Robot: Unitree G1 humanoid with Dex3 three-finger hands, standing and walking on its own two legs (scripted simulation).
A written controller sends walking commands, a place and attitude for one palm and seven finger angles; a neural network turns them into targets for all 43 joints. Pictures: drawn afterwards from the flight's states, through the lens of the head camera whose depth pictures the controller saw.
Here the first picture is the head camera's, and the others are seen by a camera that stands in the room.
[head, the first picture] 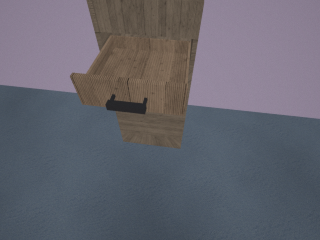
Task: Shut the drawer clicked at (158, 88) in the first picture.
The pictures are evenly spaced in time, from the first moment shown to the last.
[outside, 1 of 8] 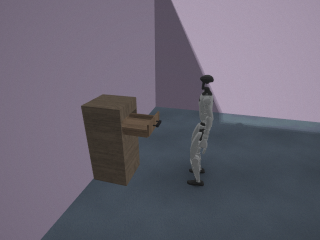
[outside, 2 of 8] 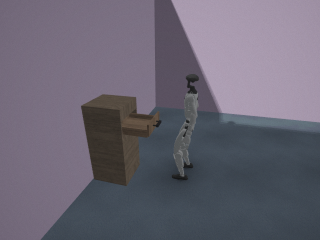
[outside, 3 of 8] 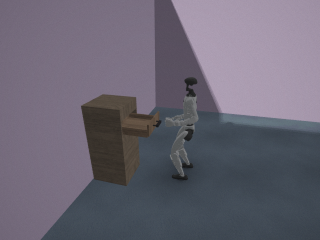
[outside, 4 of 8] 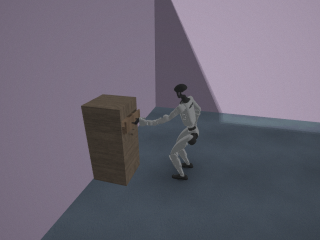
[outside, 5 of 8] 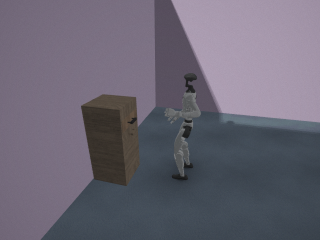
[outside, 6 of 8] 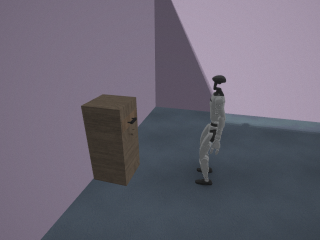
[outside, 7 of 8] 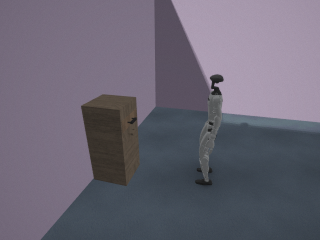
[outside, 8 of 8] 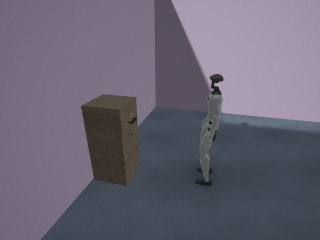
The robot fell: no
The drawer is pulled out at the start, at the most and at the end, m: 0.30 0.30 0.00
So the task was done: yes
